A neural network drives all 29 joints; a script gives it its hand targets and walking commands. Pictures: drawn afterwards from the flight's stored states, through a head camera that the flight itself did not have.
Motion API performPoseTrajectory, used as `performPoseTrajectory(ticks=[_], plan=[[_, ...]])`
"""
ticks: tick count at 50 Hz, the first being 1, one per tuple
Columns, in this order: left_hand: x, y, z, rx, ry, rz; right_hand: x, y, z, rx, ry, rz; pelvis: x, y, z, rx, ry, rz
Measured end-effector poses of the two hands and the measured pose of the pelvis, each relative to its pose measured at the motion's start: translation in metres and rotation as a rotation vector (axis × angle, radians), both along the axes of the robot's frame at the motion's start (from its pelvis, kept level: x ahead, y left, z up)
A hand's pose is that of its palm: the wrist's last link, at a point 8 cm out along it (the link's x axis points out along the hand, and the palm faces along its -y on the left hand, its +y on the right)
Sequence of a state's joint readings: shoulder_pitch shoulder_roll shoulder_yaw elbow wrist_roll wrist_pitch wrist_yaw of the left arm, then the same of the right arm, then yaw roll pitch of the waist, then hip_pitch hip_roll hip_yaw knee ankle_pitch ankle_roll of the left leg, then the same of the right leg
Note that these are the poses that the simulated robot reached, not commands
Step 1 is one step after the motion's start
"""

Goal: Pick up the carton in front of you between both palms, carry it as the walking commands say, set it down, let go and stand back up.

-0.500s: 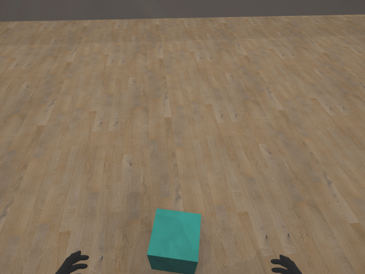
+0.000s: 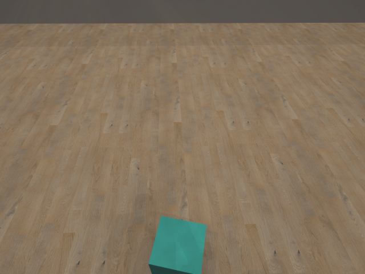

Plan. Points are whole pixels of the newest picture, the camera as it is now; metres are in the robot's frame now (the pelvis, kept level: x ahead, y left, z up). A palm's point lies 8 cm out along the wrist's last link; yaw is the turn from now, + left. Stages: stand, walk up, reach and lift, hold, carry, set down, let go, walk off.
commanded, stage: stand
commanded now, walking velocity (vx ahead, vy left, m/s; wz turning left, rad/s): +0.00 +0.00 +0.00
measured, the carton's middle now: (179, 252) +0.36 +0.01 -0.63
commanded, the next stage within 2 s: none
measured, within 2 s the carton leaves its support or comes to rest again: neither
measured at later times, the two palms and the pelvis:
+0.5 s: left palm out of the picture -0.01 +0.25 -0.11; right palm out of the picture +0.03 -0.25 -0.12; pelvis -0.02 +0.00 +0.00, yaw +2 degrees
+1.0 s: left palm out of the picture -0.08 +0.22 -0.13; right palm out of the picture -0.03 -0.24 -0.13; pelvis -0.03 -0.01 +0.01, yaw +2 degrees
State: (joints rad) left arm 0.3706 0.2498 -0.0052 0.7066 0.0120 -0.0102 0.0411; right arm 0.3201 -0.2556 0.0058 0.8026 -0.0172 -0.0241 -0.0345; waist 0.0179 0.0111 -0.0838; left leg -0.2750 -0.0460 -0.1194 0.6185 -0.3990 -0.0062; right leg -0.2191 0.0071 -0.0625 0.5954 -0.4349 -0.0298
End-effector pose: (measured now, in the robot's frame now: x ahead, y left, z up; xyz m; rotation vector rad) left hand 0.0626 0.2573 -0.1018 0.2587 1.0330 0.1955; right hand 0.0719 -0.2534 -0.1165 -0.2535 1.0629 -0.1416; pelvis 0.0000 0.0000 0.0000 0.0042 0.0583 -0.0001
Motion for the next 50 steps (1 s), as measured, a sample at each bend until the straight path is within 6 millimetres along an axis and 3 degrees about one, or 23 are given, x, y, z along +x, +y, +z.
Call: performPoseTrajectory(ticks=[22, 50], plan=[[-0.065, -0.001, -0.011, -0.008, 0.152, 0.06, -0.036, -0.001, -0.006, -0.006, 0.121, 0.005, -0.016, -0.003, 0.003, -0.003, -0.041, 0.026], [-0.139, -0.038, -0.024, -0.083, 0.339, 0.112, -0.106, 0.011, -0.018, 0.046, 0.32, -0.025, -0.035, -0.013, 0.01, 0.0, -0.078, 0.037]])
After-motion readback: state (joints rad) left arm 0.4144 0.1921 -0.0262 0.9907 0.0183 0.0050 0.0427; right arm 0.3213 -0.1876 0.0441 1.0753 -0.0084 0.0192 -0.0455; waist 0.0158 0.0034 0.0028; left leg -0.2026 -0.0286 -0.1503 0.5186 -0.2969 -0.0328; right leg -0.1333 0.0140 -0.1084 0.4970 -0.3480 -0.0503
